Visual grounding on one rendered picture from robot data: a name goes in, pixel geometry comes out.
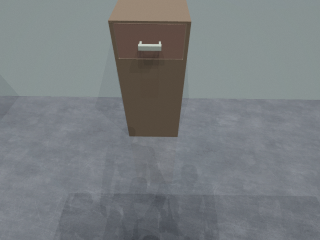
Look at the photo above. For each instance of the drawer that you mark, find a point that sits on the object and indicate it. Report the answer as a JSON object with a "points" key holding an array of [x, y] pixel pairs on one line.
{"points": [[171, 36]]}

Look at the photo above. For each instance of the cabinet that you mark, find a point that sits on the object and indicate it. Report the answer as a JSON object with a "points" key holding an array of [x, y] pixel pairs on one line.
{"points": [[151, 88]]}

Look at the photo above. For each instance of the handle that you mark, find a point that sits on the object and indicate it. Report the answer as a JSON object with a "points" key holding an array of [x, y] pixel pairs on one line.
{"points": [[149, 47]]}

